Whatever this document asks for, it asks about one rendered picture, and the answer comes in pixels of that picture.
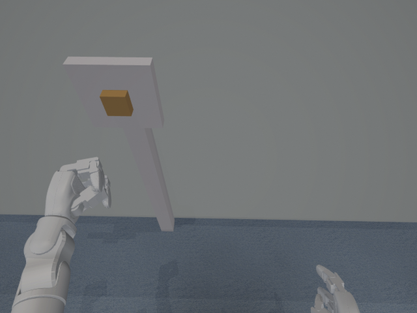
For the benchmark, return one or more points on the panel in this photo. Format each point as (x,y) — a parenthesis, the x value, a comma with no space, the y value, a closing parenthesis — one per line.
(91,75)

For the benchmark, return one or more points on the button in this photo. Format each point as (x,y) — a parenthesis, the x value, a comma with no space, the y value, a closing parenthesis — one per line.
(116,102)

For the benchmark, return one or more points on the robot right hand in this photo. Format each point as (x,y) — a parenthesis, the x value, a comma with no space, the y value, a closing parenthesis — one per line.
(341,301)

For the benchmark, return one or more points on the left robot forearm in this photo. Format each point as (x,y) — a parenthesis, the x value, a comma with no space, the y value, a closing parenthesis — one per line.
(44,283)

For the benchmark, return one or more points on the robot left hand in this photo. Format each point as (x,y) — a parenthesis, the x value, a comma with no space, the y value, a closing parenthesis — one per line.
(69,197)

